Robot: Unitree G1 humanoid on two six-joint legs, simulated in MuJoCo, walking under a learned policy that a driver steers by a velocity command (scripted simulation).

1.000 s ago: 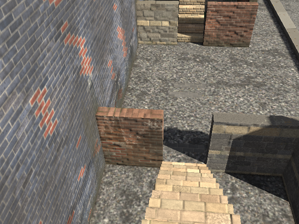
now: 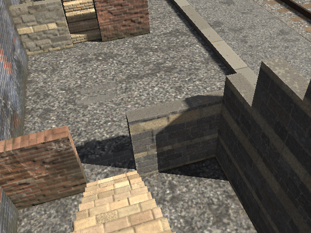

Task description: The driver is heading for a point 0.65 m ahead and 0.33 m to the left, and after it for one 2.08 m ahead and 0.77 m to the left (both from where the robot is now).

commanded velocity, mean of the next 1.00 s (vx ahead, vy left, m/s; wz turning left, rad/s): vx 0.50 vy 0.00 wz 0.54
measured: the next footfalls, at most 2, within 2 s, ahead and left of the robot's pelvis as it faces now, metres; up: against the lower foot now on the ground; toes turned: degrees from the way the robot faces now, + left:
left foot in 0.06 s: +0.11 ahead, +0.04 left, -0.21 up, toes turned +0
right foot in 0.36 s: +0.19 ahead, -0.19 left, -0.21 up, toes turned +13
